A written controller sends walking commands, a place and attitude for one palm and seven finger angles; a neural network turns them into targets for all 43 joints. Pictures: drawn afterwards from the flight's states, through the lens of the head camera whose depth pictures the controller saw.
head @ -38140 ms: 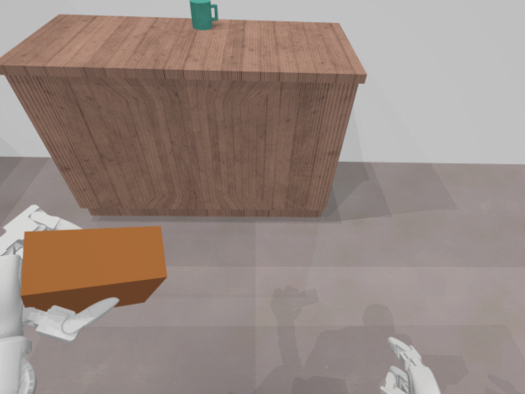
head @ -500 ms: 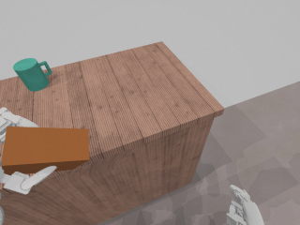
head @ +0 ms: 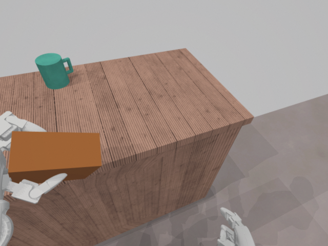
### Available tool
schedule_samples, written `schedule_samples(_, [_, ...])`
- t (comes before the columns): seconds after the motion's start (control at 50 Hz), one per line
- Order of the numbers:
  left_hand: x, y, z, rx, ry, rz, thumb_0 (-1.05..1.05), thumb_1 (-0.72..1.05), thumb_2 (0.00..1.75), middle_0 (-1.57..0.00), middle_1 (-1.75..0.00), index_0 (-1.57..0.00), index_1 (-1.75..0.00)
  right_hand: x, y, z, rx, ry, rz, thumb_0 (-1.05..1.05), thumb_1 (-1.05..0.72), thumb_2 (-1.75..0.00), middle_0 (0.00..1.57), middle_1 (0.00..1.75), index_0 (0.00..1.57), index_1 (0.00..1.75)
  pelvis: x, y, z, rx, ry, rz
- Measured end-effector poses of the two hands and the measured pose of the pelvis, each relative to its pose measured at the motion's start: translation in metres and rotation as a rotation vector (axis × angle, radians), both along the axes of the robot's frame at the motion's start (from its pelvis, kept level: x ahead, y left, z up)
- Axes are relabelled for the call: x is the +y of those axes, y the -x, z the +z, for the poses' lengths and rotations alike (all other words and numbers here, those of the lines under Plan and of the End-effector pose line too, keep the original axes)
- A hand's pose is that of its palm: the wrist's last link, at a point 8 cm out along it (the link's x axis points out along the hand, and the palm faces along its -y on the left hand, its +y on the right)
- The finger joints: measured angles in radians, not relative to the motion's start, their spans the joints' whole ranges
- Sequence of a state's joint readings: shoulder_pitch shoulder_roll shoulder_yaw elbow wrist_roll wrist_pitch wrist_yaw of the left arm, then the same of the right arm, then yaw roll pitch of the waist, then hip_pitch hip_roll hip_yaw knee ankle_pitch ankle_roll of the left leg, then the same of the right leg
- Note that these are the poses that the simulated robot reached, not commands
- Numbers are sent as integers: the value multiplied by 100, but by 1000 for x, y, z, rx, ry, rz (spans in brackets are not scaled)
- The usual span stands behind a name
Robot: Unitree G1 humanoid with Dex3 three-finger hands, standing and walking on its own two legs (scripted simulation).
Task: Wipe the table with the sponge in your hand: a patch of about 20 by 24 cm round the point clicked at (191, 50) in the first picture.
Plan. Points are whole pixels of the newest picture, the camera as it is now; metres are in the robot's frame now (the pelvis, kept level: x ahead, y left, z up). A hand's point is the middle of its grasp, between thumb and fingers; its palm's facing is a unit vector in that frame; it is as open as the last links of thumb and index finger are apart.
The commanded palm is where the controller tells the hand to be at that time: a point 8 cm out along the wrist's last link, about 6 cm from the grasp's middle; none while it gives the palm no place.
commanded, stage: come to a stop and stand still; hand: left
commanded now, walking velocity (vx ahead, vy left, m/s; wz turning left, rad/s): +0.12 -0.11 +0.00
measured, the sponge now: (68, 159) +0.24 +0.21 +0.14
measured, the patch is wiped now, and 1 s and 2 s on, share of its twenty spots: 0.00 0.00 0.00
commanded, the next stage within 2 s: look again from close up in 1.22 s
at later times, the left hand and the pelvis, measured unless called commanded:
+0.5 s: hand (32, 174) +0.19 +0.24 +0.17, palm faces +0.41 -0.83 -0.37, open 10.3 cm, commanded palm +0.14 +0.28 +0.18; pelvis -0.02 -0.01 +0.00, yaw +0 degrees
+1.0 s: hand out of the picture +0.21 +0.31 +0.18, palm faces +0.47 -0.83 -0.30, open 10.3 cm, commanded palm +0.15 +0.32 +0.18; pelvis -0.01 +0.04 +0.00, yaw +0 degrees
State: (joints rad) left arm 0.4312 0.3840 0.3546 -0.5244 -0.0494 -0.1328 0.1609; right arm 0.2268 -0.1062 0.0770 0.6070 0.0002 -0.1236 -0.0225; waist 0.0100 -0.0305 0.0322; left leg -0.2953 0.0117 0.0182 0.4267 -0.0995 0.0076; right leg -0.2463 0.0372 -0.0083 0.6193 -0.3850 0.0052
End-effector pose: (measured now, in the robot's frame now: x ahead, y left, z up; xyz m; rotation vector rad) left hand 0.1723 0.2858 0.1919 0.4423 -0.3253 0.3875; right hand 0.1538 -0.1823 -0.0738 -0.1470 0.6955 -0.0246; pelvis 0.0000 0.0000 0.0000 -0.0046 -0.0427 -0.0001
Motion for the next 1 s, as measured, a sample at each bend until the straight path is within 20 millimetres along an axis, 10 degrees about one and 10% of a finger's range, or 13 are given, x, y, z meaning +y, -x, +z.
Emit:
schedule_samples(0.18, [-25, 28, -4, 85, -3, -11, 0, -51, 104, -73, -132, -73, -132, -35, 19, -6, 17, 37, 4, 1, -90, -90, 20, 30, 21, 30, -16, 20, 0, -7, 10, -9])
schedule_samples(0.4, [-9, 27, -23, 25, 95, 24, 0, -51, 104, -73, -132, -73, -132, -82, 33, 2, 32, 169, -96, 1, -91, -90, 20, 30, 20, 30, -12, 19, -6, -26, 8, 8])
schedule_samples(0.58, [34, 5, 15, -80, -126, 28, 0, -52, 104, -73, -132, -73, -132, -44, 27, 3, 20, 124, -6, 1, -91, -90, 19, 30, 20, 30, 1, 32, -3, 4, 24, -2])
schedule_samples(0.8, [23, 15, -34, 119, -7, -128, 0, -51, 104, -73, -133, -73, -132, 8, 25, 8, -27, 42, -48, 1, -90, -90, 20, 30, 20, 30, 37, 21, 0, 16, 2, -22])
schedule_samples(1.0, [59, 4, -6, -90, 13, 12, -1, -51, 104, -73, -133, -73, -132, 22, -6, 21, -60, 93, 44, 1, -90, -90, 20, 30, 20, 30, 43, 9, 2, 16, 22, -5])
